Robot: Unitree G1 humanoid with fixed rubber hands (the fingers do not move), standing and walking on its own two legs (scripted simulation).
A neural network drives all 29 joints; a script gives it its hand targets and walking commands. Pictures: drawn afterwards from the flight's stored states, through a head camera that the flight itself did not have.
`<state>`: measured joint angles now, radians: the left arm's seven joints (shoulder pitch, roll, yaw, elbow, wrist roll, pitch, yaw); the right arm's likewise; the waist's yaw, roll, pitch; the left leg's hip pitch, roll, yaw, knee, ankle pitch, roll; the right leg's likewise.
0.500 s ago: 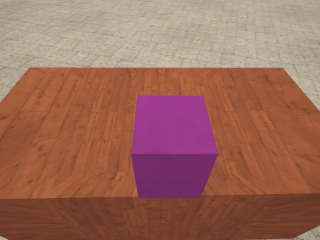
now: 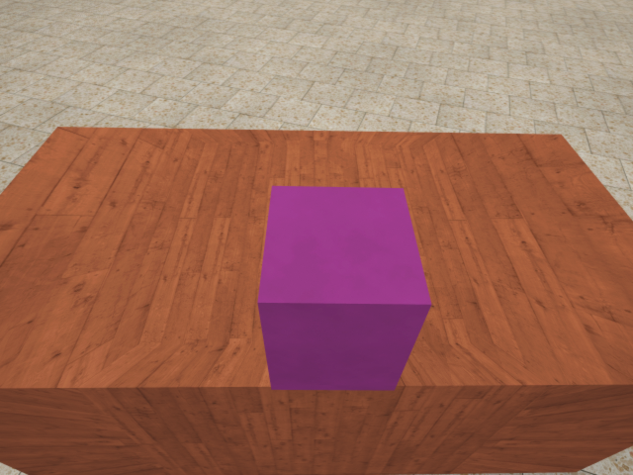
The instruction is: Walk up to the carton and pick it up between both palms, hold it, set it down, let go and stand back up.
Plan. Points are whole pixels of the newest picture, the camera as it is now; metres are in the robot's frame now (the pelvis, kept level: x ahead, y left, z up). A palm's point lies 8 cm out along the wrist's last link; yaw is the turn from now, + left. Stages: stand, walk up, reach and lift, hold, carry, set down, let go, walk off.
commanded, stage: walk up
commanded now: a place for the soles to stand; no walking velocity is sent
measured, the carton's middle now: (335, 291) +0.41 -0.02 -0.02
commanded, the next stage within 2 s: reach and lift in 0.78 s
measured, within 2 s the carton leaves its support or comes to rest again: neither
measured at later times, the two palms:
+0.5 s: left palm out of the picture +0.05 +0.25 -0.13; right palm out of the picture +0.06 -0.29 -0.12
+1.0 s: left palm out of the picture +0.16 +0.24 -0.12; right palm out of the picture +0.14 -0.29 -0.12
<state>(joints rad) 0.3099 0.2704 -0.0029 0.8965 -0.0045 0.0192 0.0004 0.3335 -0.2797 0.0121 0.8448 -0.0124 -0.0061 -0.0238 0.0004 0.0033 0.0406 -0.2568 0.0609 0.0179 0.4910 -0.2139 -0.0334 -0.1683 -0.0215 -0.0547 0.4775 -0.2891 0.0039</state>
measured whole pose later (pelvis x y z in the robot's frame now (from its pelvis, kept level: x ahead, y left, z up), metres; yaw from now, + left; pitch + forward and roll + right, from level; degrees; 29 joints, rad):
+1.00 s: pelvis -0.02 -0.01 -0.03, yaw -1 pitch -1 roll +0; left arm 0.03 0.31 0.03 0.53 0.01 0.42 0.01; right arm 0.00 -0.26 -0.12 0.85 -0.09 -0.09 0.06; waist -0.02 -0.02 0.17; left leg -0.42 0.08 0.01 0.74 -0.31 -0.07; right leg -0.35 -0.01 -0.05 0.77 -0.41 -0.01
